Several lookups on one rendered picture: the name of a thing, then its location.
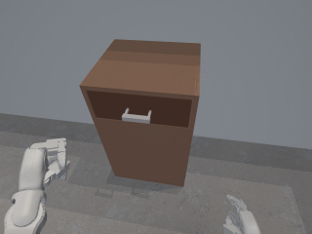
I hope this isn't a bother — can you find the robot right hand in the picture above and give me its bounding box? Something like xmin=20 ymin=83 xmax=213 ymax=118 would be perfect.
xmin=223 ymin=195 xmax=261 ymax=234

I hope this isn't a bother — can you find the robot left hand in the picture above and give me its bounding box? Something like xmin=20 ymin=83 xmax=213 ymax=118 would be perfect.
xmin=19 ymin=137 xmax=70 ymax=192

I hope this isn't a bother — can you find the drawer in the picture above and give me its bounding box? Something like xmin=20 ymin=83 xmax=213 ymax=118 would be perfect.
xmin=87 ymin=90 xmax=192 ymax=128

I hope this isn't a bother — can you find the left robot forearm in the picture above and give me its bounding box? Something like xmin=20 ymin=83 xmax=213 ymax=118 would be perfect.
xmin=4 ymin=188 xmax=47 ymax=234

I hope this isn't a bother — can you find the cabinet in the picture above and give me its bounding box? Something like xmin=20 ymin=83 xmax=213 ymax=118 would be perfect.
xmin=79 ymin=39 xmax=201 ymax=187

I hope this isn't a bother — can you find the handle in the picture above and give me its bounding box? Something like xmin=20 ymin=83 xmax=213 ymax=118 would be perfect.
xmin=122 ymin=108 xmax=152 ymax=124

